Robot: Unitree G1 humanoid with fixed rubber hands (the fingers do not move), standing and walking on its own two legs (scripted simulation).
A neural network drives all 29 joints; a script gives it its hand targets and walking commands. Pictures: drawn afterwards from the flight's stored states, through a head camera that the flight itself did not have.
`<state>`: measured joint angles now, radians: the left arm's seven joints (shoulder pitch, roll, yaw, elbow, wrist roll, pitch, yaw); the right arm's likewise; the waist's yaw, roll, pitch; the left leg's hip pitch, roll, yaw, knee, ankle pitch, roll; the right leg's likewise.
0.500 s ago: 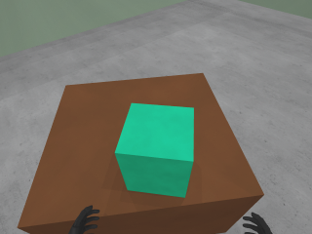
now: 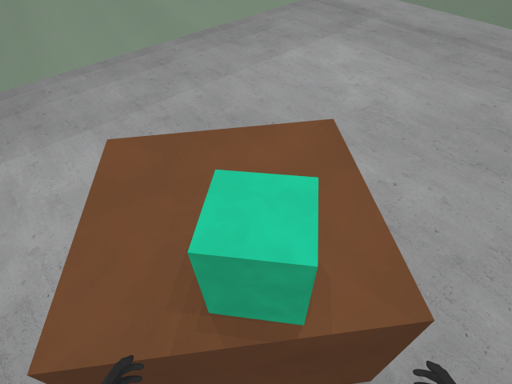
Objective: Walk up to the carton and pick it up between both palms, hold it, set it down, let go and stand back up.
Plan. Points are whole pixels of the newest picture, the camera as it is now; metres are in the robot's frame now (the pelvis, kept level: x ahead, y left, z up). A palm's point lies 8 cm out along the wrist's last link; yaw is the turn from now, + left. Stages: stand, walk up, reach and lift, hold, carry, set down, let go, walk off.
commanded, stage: stand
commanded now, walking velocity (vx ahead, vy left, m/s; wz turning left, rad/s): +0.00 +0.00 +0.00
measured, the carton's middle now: (260, 249) +0.40 +0.03 -0.08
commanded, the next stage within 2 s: none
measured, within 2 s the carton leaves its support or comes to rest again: neither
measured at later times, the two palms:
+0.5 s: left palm out of the picture +0.11 +0.28 -0.10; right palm out of the picture +0.11 -0.27 -0.10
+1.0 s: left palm out of the picture +0.10 +0.28 -0.11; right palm out of the picture +0.10 -0.27 -0.11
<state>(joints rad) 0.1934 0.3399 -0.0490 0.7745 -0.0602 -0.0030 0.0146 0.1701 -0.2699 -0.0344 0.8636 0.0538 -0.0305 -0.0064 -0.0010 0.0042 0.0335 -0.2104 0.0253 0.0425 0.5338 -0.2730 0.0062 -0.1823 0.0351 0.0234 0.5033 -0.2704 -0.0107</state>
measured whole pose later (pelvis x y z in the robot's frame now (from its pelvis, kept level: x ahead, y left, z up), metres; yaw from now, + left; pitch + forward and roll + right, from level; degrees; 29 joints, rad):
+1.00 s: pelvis +0.00 +0.00 +0.00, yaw +0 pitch -3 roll -1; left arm 0.19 0.34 -0.05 0.88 -0.06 -0.01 0.01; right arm 0.17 -0.27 -0.03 0.90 0.05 -0.03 -0.01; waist 0.00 0.00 0.03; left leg -0.21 0.03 0.04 0.53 -0.27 0.01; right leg -0.18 0.04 0.02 0.50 -0.27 -0.01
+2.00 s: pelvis +0.00 +0.00 +0.00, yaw +0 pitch -3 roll -1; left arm 0.17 0.34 -0.05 0.93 -0.06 -0.01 0.01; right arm 0.17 -0.27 -0.03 0.93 0.05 -0.03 -0.01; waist 0.00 0.00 0.03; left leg -0.21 0.03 0.04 0.53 -0.27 0.01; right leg -0.18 0.04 0.02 0.50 -0.27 -0.01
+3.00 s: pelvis -0.01 +0.00 +0.00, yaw +0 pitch -3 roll -1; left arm 0.17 0.34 -0.05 0.97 -0.06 -0.02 0.01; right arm 0.17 -0.27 -0.03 0.94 0.05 -0.03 0.00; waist 0.00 0.00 0.03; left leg -0.21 0.03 0.04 0.52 -0.25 0.01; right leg -0.18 0.04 0.02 0.49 -0.25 -0.01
